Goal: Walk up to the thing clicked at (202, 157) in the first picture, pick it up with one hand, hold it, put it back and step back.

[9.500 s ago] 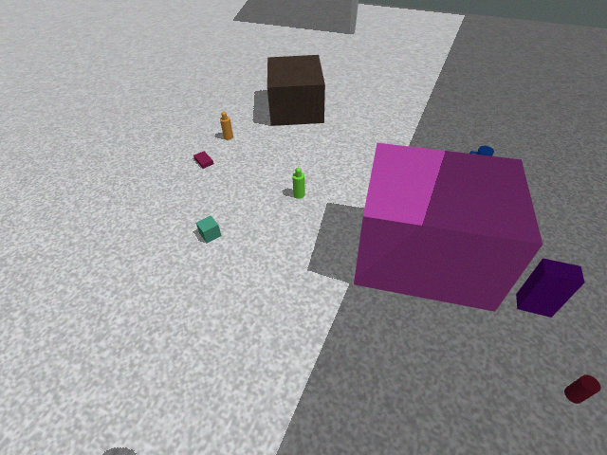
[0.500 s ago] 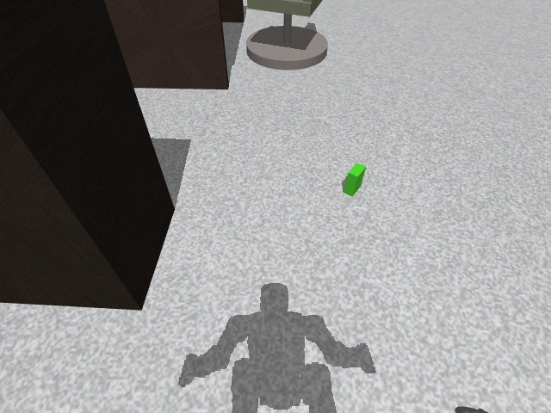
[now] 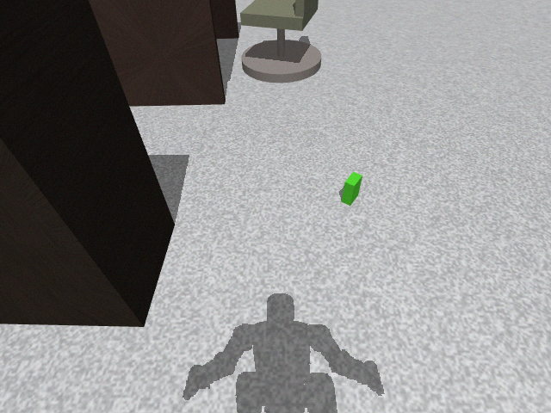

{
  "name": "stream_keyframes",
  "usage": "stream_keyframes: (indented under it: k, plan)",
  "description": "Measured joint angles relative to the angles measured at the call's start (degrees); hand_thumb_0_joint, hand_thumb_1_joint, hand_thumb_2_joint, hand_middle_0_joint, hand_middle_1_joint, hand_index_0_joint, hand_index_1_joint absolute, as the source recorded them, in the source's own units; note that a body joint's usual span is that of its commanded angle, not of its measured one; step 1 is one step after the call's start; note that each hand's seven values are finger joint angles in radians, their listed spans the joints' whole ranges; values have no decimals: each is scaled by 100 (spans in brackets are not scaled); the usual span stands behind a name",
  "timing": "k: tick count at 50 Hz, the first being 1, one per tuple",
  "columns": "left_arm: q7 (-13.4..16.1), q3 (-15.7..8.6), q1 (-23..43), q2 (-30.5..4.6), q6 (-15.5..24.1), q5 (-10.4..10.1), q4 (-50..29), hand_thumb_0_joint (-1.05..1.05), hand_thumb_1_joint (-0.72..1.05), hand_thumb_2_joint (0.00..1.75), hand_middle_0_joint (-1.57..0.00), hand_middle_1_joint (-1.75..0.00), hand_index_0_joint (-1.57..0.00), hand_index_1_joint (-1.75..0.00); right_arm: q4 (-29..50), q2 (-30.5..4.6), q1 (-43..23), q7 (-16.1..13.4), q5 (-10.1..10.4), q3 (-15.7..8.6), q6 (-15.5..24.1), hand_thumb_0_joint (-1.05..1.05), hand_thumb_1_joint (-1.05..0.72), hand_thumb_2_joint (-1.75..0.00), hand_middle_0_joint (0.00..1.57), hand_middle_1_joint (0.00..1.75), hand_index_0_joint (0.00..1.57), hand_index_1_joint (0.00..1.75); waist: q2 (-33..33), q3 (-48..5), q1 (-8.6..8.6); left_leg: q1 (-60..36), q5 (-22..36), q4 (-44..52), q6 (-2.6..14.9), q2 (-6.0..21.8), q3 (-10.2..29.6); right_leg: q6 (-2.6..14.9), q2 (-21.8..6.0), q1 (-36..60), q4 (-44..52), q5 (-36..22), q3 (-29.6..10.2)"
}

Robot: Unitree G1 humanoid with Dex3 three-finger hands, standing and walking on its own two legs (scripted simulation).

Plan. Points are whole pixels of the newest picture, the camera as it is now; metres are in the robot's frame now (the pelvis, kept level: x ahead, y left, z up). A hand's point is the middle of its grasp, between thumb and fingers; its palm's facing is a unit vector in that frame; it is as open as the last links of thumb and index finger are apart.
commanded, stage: stand
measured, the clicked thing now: out of the picture +0.30 -1.25 -0.77
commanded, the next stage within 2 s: none
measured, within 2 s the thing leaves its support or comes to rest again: neither
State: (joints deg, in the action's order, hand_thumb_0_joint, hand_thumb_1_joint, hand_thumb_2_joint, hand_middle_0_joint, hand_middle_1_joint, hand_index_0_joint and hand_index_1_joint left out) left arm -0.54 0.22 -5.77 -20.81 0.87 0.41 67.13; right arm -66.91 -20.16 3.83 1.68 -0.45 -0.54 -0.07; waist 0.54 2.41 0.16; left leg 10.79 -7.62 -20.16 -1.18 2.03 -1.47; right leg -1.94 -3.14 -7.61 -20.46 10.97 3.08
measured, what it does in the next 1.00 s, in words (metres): stands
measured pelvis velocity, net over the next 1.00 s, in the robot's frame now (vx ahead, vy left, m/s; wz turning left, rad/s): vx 0.02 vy -0.01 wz -0.01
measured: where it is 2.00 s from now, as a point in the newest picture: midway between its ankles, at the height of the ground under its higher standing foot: outside the picture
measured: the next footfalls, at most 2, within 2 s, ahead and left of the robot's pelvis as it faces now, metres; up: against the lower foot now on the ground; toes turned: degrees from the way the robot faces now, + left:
none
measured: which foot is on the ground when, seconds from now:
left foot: down 0.00-1.00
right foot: down 0.00-1.00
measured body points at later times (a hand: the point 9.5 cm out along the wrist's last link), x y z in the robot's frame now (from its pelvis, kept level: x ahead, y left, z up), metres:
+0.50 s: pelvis +0.02 -0.01 +0.00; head +0.02 -0.01 +0.45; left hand +0.11 +0.29 -0.13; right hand +0.10 -0.31 -0.13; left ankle +0.04 +0.13 -0.75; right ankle +0.00 -0.14 -0.75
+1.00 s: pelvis +0.02 -0.01 +0.00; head +0.02 -0.01 +0.45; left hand +0.09 +0.29 -0.13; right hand +0.09 -0.31 -0.13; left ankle +0.04 +0.13 -0.75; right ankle +0.00 -0.14 -0.75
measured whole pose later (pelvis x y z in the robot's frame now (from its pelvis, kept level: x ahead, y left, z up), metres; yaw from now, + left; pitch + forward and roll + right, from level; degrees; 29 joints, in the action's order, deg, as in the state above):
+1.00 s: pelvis +0.02 -0.01 +0.00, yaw +0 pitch -2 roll +0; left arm -0.5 -0.3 -6.4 -20.0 0.3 0.4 65.7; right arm -66.8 -20.1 5.3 1.0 -0.5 0.0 0.2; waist 0.4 2.2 0.0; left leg 8.3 -8.2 -18.4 -2.1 3.0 -1.5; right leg -1.2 -2.1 -4.9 -18.1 11.2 3.1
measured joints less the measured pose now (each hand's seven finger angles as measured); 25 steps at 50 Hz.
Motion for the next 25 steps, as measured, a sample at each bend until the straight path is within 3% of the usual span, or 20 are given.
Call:
stream_keyframes:
  k: [25]
  plan:
    - [13, -60, 156, 92, -16, -20, -147, 1, 90, 90, -20, -30, -20, -30, 45, 7, 8, -87, 15, 41, 54, 0, -91, -90, 20, 30, 20, 30, 12, -28, -54, -226, -92, 112, -92, 106, 0, 68, 110, 258, 205, 44, 8]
